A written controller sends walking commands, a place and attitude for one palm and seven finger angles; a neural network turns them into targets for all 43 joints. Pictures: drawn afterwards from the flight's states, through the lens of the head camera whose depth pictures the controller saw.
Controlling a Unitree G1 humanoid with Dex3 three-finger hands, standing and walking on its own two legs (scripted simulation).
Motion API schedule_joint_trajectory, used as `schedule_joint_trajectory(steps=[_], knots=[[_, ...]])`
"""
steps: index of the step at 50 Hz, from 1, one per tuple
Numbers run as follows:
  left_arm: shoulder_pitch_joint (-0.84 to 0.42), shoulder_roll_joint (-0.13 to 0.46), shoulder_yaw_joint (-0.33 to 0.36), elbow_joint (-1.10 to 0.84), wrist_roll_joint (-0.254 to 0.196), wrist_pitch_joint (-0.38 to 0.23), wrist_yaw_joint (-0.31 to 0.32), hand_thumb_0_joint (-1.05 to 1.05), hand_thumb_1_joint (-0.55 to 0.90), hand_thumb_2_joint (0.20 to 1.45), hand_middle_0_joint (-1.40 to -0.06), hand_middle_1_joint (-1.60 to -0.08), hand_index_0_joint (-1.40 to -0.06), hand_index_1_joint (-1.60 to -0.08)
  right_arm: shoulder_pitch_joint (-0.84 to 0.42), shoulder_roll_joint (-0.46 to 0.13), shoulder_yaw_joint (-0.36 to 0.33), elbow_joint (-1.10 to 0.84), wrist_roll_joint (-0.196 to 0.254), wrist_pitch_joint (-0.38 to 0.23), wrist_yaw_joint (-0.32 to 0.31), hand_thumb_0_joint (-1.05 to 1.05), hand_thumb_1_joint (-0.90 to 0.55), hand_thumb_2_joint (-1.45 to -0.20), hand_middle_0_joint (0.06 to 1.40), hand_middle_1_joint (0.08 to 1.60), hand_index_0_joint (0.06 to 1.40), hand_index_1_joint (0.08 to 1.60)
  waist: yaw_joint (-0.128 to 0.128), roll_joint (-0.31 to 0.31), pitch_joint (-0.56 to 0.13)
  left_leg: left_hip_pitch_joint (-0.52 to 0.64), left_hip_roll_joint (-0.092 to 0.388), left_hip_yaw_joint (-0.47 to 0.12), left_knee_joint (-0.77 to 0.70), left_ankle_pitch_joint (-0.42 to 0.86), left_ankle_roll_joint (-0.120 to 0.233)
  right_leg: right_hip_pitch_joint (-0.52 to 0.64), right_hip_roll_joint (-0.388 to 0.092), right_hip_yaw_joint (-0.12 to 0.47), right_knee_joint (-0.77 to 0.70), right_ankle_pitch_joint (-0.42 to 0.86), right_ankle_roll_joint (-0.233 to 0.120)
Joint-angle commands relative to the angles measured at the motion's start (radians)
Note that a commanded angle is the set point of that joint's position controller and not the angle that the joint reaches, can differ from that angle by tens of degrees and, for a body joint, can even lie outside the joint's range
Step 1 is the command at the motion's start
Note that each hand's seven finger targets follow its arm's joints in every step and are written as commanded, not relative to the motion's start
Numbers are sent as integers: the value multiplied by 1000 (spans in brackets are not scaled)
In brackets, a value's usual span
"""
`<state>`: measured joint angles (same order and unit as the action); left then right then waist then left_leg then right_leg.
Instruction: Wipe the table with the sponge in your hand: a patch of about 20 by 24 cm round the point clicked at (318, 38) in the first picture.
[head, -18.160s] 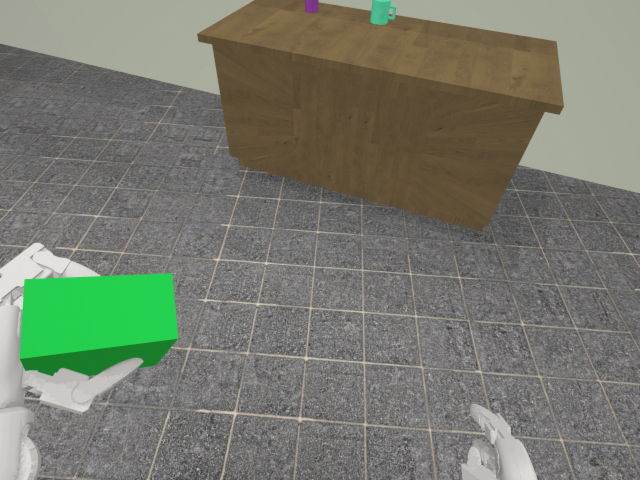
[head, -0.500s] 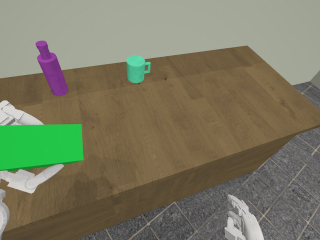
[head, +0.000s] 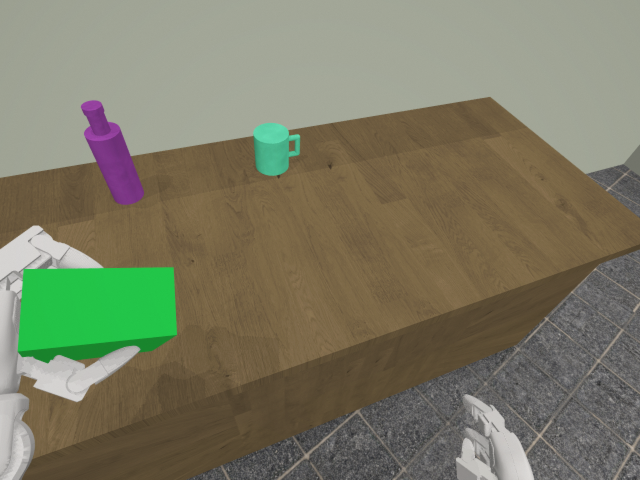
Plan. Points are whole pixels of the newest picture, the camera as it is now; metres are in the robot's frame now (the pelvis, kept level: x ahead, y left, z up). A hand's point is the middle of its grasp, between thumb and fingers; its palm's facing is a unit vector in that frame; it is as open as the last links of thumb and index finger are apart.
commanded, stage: look again from close up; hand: left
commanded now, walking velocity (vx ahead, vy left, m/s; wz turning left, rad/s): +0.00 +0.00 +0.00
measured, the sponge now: (120, 316) +0.23 +0.22 +0.14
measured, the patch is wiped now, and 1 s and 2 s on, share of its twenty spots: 0.00 0.00 0.00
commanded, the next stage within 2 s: shuffle to correct the standing spot in 0.14 s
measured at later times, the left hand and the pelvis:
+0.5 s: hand (119, 300) +0.23 +0.22 +0.16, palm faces +0.37 -0.85 -0.37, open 10.1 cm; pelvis +0.01 -0.03 +0.00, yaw +0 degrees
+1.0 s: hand (200, 287) +0.25 +0.15 +0.16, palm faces +0.32 -0.87 -0.38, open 10.1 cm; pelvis +0.03 -0.09 -0.01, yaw +0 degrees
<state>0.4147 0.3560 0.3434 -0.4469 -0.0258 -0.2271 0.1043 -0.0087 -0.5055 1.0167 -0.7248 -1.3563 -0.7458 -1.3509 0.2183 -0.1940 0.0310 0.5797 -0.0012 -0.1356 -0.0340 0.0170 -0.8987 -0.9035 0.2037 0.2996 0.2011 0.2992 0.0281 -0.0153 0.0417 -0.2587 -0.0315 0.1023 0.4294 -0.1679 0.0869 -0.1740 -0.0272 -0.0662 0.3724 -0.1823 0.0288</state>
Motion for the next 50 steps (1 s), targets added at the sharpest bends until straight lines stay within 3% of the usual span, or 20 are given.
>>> schedule_joint_trajectory(steps=[1,2,3,7,8,12,13,17,18,21,30,37,45,50], knots=[[-97,160,94,-190,-9,-59,14,0,100,1300,-1200,-1600,-1200,-1600,-89,-135,-61,-163,8,-53,-17,0,-900,-900,200,300,200,300,-14,55,-113,-6,140,-202,-158,-191,-89,36,-25,80,-47,-28,-47],[-99,185,117,-206,-5,-60,18,0,100,1300,-1200,-1600,-1200,-1600,-102,-137,-62,-160,11,-54,-19,0,-900,-900,200,300,200,300,-14,81,-115,0,138,-199,-156,-181,-90,33,-23,79,-48,-27,-46],[-93,158,92,-196,-9,-64,13,0,100,1300,-1200,-1600,-1200,-1600,-99,-135,-56,-157,5,-52,-18,0,-900,-900,200,300,200,300,-12,71,-118,0,138,-198,-156,-187,-83,31,-22,73,-53,-27,-45],[-70,188,118,-223,-12,-59,17,0,100,1300,-1200,-1600,-1200,-1600,-105,-137,-62,-157,9,-58,-19,0,-900,-900,200,300,200,300,-15,79,-136,27,123,-186,-115,-108,-77,28,-33,94,-68,9,-52],[-70,157,87,-216,-15,-61,12,0,100,1300,-1200,-1600,-1200,-1600,-101,-136,-57,-157,5,-57,-17,0,-900,-900,200,300,200,300,-15,78,-130,29,123,-184,-114,-113,-74,16,-34,92,-73,-2,-52],[-55,200,127,-223,-15,-58,18,0,100,1300,-1200,-1600,-1200,-1600,-108,-135,-61,-155,10,-60,-21,0,-900,-900,200,300,200,300,-14,97,-126,40,122,-182,-106,-93,-73,2,-36,101,-78,5,-53],[-53,171,106,-207,-20,-60,13,0,100,1300,-1200,-1600,-1200,-1600,-98,-134,-57,-148,4,-56,-20,0,-900,-900,200,300,200,300,-15,70,-132,39,127,-186,-112,-94,-72,6,-30,92,-77,3,-52],[-69,207,135,-225,-22,-57,7,0,100,1300,-1200,-1600,-1200,-1600,-101,-132,-62,-148,8,-55,-23,0,-900,-900,200,300,200,300,-15,94,-146,71,153,-202,-139,-68,-83,-3,-10,76,-40,11,-50],[-76,174,104,-224,-26,-57,1,0,100,1300,-1200,-1600,-1200,-1600,-96,-132,-60,-148,4,-52,-22,0,-900,-900,200,300,200,300,-16,97,-147,68,161,-200,-146,-88,-79,-4,-5,70,-34,2,-49],[-84,184,109,-220,-27,-46,0,0,100,1300,-1200,-1600,-1200,-1600,-89,-133,-65,-154,5,-48,-22,0,-900,-900,200,300,200,300,-16,96,-152,75,184,-214,-147,-87,-73,-8,-2,66,-16,-1,-50],[-79,179,101,-224,-38,-14,-9,0,100,1300,-1200,-1600,-1200,-1600,-88,-130,-66,-163,9,-29,-16,0,-900,-900,200,300,200,300,-24,99,-144,68,176,-174,-63,2,-60,-19,-10,72,-26,48,-65],[-59,216,137,-279,-56,1,-14,0,100,1300,-1200,-1600,-1200,-1600,-95,-126,-69,-171,14,-21,-22,0,-900,-900,200,300,200,300,-26,98,-175,103,169,-152,11,131,-54,-17,-19,89,-9,149,-78],[-24,203,140,-268,-73,19,-16,0,100,1300,-1200,-1600,-1200,-1600,-89,-130,-76,-174,18,-5,-23,0,-900,-900,200,300,200,300,-32,50,-202,80,144,-106,107,170,-53,22,-53,123,13,294,-96],[-8,205,143,-261,-75,27,-14,0,100,1300,-1200,-1600,-1200,-1600,-94,-127,-75,-175,23,7,-25,0,-900,-900,200,300,200,300,-34,31,-182,74,138,-93,126,185,-49,15,-58,121,20,340,-80]])
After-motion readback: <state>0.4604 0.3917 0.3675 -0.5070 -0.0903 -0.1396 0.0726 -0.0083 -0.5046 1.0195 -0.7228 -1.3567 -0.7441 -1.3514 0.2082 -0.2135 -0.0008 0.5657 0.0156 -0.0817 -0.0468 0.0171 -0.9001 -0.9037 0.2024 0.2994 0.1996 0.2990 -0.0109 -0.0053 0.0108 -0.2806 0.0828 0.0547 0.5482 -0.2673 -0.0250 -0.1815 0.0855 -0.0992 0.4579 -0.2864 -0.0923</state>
